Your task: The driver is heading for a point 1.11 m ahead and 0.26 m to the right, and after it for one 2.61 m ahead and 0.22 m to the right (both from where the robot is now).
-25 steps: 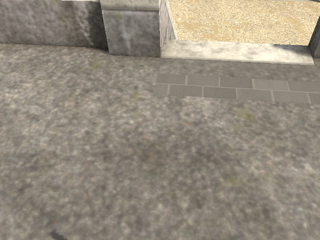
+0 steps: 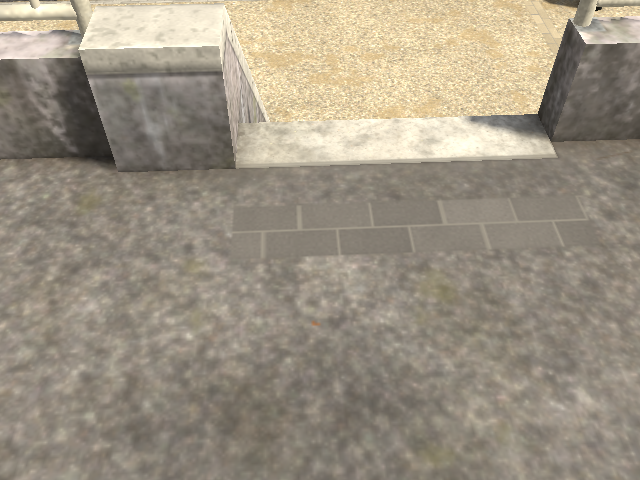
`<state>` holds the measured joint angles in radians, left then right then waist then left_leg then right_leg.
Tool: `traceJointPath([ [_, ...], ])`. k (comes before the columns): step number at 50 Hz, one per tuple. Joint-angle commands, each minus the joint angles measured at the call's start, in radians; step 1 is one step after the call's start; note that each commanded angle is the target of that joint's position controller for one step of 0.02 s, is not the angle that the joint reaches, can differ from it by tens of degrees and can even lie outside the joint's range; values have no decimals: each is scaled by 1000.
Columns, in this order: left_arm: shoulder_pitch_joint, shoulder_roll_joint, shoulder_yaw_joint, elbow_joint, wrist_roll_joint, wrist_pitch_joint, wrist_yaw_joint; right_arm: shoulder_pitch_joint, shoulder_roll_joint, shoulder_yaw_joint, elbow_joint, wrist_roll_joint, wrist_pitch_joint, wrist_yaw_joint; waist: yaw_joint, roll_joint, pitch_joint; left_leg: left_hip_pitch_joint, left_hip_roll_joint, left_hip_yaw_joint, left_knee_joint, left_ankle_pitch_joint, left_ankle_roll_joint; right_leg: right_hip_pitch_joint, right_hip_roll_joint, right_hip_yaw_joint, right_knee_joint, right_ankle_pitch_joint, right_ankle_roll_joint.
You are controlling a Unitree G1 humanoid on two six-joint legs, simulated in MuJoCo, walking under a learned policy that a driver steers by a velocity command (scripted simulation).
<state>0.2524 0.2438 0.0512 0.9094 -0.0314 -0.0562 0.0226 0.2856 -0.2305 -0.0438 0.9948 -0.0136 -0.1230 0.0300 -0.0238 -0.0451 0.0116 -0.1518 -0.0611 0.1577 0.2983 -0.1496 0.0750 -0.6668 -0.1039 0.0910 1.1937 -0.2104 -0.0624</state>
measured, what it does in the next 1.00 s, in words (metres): walks ahead, turning right: right foot, then left foot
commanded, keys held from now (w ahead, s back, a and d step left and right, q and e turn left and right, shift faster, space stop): w+e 0.46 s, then e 0.18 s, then no key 0.36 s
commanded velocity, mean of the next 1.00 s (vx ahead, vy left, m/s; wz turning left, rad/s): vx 0.33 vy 0.00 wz -0.45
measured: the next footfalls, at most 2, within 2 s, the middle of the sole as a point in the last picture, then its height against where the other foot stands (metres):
right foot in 0.32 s outside the picture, level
left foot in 0.78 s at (370, 433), level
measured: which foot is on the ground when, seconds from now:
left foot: down 0.00-0.34, up 0.36-0.76, down 0.78-1.00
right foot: up 0.00-0.30, down 0.32-0.80, up 0.82-1.00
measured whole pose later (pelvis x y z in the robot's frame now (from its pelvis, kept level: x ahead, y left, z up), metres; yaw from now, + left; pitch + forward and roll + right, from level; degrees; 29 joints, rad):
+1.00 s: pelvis +0.46 -0.12 -0.01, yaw -27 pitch +2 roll +0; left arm 0.21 0.27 0.05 0.72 0.00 0.04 0.04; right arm 0.12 -0.22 -0.02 0.77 -0.02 -0.04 0.01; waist -0.02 -0.03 0.03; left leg -0.41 -0.03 0.02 0.46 -0.09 0.05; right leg -0.42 0.00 0.08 0.93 -0.50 0.06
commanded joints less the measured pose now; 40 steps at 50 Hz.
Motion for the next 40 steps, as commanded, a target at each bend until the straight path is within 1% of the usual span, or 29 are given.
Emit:
traceJointPath([
  [1, 63, 36, 16, -41, 10, 8, 1, -66, -103, -15, -50, -7, -20, -18, 55, 91, 52, -100, 298, -145, -214, 107, 138, -39, -44, 54, -58, 140, 16],
  [4, -31, 27, 14, -76, 9, -8, -19, -29, -132, -17, -45, -6, -10, -37, 26, 72, 47, -8, 295, -83, -198, 158, 116, -78, -34, 24, -247, 272, 21],
  [6, -118, 13, 6, -107, 13, -13, -34, 7, -150, -19, -40, 2, -2, -45, -10, 63, 60, 46, 307, -52, -193, 162, 107, -83, -30, -29, -356, 308, 22],
  [9, -222, 3, -3, -162, 12, -14, -58, 67, -170, -24, -27, 13, 18, -51, -52, 59, 92, 162, 340, -25, -157, 170, 99, -123, -24, -79, -461, 262, 13],
  [11, -260, 6, -3, -199, 9, -12, -71, 86, -183, -30, -23, 21, 34, -50, -59, 66, 101, 232, 363, -11, -114, 212, 89, -129, -12, -111, -501, 174, -3],
  [12, -262, 13, -1, -214, 8, -11, -78, 80, -190, -34, -26, 24, 42, -50, -50, 76, 97, 253, 370, 3, -80, 283, 79, -107, 2, -133, -517, 118, -17],
  [13, -244, 27, 5, -224, 7, -10, -83, 60, -202, -38, -35, 26, 48, -50, -28, 95, 78, 257, 370, 25, -24, 438, 65, -44, 30, -164, -532, 64, -36],
  [14, -200, 49, 17, -226, 7, -8, -85, 41, -216, -42, -46, 26, 54, -52, 5, 123, 36, 253, 367, 45, 64, 638, 52, 51, 72, -201, -532, 19, -55],
  [15, -89, 85, 38, -207, 3, -7, -86, 16, -225, -45, -56, 26, 63, -55, 73, 135, -31, 231, 349, 71, 227, 803, 34, 203, 125, -232, -557, 10, -82],
  [16, 83, 153, 76, -163, 2, -6, -77, 6, -216, -40, -69, 27, 67, -57, 159, 110, -125, 132, 301, 94, 465, 796, -2, 462, 176, -224, -626, 70, -123],
  [17, 224, 273, 114, -138, 3, 3, -51, 25, -171, -22, -106, 3, 55, -55, 188, -61, -226, -163, 239, 97, 816, 359, -52, 775, -25, 95, -651, 92, -196],
  [18, 173, 330, 114, -173, 9, -7, -52, 87, -53, 13, -157, 6, 10, -35, 79, -246, -364, -552, 13, -84, 1145, -403, -96, 1057, -249, 706, -842, -59, -397],
  [19, 205, 236, 88, -170, 20, -15, -58, -45, -156, -10, -181, 42, -34, -21, 153, -106, -364, -658, 64, -257, 1181, -370, -58, 1060, -238, 698, -917, -47, -344],
  [20, 165, 183, 73, -170, 25, -22, -56, -109, -163, -13, -210, 65, -49, -17, 135, -79, -239, -705, 105, -244, 1134, -287, -30, 959, -202, 528, -896, 44, -295],
  [21, 79, 151, 62, -189, 19, -26, -58, -111, -152, -12, -204, 48, -49, -25, 78, 41, -154, -649, 153, -241, 1041, -211, -28, 788, -154, 391, -898, 165, -258],
  [22, 12, 117, 52, -210, 20, -27, -56, -97, -163, -23, -195, 29, -37, -32, 39, 47, -123, -572, 185, -240, 955, -172, -35, 666, -117, 301, -909, 246, -233],
  [23, -21, 102, 44, -226, 27, -27, -54, -75, -162, -28, -196, 25, -20, -29, 9, 33, -103, -509, 201, -245, 916, -152, -43, 584, -88, 264, -935, 276, -225],
  [24, -34, 114, 46, -234, 26, -29, -50, -69, -156, -32, -203, 18, -5, -30, -5, 34, -81, -485, 195, -234, 879, -143, -61, 532, -75, 241, -946, 376, -228],
  [26, -16, 153, 55, -234, 24, -31, -37, -84, -135, -31, -223, -1, 15, -38, -17, 45, -57, -468, 168, -207, 789, -107, -103, 462, -50, 162, -935, 612, -228],
  [28, 9, 176, 63, -230, 23, -21, -19, -151, -114, -25, -253, -8, 21, -46, -3, 20, -46, -460, 126, -184, 637, -18, -128, 426, -8, 99, -908, 713, -203],
  [30, 28, 173, 63, -231, 14, -3, -6, -216, -92, -15, -275, -4, 23, -45, 22, -25, -62, -412, 83, -176, 470, 99, -130, 411, 35, 69, -869, 680, -160],
  [31, 37, 175, 64, -232, 12, 5, -1, -242, -91, -13, -284, 1, 24, -42, 35, -45, -77, -384, 63, -173, 400, 159, -126, 412, 41, 76, -854, 644, -140],
  [33, 53, 174, 63, -230, 11, 18, 6, -281, -103, -15, -300, 9, 26, -34, 56, -65, -95, -352, 38, -175, 309, 225, -124, 436, 28, 112, -827, 547, -114],
  [34, 60, 167, 60, -226, 12, 21, 10, -291, -109, -16, -305, 10, 26, -30, 62, -69, -98, -346, 38, -185, 282, 232, -120, 457, 13, 138, -811, 509, -110],
  [35, 64, 158, 58, -224, 13, 24, 15, -291, -121, -20, -308, 7, 24, -26, 63, -71, -99, -342, 43, -201, 256, 226, -111, 486, -2, 167, -787, 481, -107],
  [37, 47, 146, 53, -226, 20, 25, 22, -259, -151, -30, -305, -2, 13, -20, 44, -82, -102, -321, 56, -220, 209, 186, -78, 546, -28, 220, -717, 474, -99],
  [38, 24, 134, 48, -231, 21, 24, 23, -215, -155, -34, -293, -8, 4, -20, 17, -79, -111, -265, 56, -208, 151, 219, -54, 557, -11, 221, -658, 475, -86],
  [39, 14, 114, 40, -241, 25, 22, 20, -166, -169, -38, -284, -23, -6, -23, -5, -49, -145, -144, 85, -206, 98, 397, -25, 538, 50, 199, -563, 456, -55],
  [40, 45, 69, 25, -262, 44, 16, 17, -109, -215, -43, -289, -46, -10, -29, 1, 72, -249, 96, 242, -343, 169, 784, 45, 411, 136, 151, -357, 199, -12],
])
Keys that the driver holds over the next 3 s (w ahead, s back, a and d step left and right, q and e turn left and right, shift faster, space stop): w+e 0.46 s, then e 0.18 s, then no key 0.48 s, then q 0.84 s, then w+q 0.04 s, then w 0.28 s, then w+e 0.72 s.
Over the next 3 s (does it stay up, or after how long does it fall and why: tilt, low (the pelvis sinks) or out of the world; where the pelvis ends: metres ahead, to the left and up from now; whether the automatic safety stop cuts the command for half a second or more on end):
stays up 0.85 -0.16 0.00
